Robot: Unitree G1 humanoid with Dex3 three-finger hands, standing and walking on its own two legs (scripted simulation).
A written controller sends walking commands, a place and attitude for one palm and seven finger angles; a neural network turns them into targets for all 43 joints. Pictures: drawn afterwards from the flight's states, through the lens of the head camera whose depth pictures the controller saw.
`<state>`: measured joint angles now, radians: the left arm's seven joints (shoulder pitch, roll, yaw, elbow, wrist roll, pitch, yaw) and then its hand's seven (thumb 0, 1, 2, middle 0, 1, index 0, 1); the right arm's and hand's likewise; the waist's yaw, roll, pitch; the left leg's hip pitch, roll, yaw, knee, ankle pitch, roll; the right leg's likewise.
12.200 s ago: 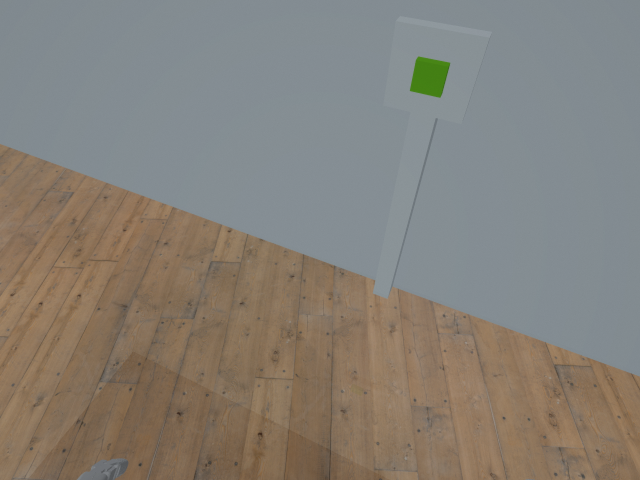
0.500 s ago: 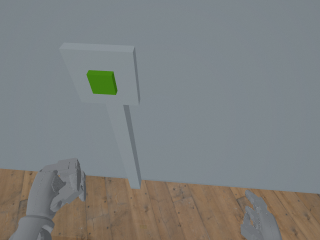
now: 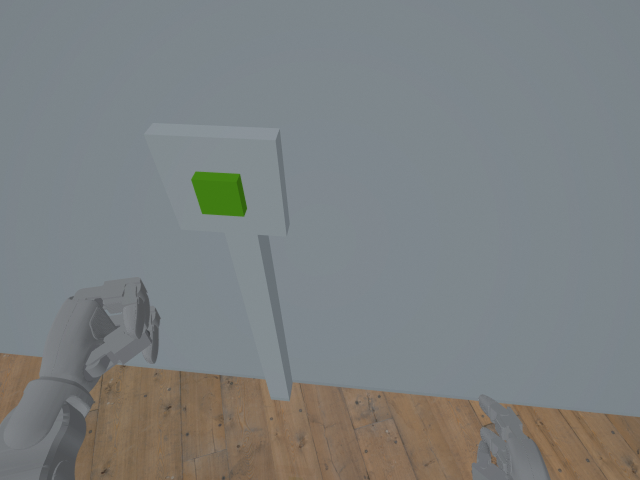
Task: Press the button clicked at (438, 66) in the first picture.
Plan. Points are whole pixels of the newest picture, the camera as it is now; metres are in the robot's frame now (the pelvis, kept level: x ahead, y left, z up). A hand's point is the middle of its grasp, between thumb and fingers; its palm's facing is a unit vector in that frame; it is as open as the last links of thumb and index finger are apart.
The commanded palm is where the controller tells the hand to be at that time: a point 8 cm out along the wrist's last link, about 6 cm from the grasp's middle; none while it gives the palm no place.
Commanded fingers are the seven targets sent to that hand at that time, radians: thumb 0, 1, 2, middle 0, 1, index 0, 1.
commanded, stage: raise the hand and make a fist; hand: left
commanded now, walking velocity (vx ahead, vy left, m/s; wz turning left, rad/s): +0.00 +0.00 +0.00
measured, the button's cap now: (221, 193) +0.47 +0.19 +0.12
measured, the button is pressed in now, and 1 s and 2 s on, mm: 0 0 0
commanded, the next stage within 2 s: aim a knuckle at the button in 0.34 s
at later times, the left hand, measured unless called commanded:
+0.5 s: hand (150, 349) +0.22 +0.20 +0.11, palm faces +0.03 -1.00 -0.06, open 3.1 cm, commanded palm +0.20 +0.25 +0.11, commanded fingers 0.00 0.90 0.90 -1.30 -1.50 -1.30 -1.50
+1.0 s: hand (193, 295) +0.30 +0.18 +0.10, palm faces +0.01 -1.00 -0.04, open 3.1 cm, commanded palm +0.28 +0.23 +0.10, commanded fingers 0.00 0.90 0.90 -1.30 -1.50 -1.30 -1.50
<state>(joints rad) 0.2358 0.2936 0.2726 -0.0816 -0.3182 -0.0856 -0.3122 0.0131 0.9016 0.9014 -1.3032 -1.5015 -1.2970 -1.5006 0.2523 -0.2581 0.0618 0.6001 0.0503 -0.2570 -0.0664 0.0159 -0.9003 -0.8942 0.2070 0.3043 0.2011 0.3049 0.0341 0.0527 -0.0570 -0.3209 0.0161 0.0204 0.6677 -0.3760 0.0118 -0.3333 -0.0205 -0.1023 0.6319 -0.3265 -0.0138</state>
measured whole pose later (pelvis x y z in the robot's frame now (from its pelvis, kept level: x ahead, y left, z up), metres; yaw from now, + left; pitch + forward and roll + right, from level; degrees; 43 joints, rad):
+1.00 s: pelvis -0.01 -0.01 +0.00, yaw -1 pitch +2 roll +0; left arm -0.07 0.27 0.24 0.25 -0.25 -0.12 -0.25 0.01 0.90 0.90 -1.30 -1.50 -1.30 -1.50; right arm 0.25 -0.27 0.05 0.63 0.04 -0.23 -0.08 0.02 -0.90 -0.89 0.21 0.30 0.20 0.30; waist 0.01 0.04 -0.02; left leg -0.32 0.02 0.04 0.62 -0.34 0.00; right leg -0.36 -0.02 -0.08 0.63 -0.30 -0.03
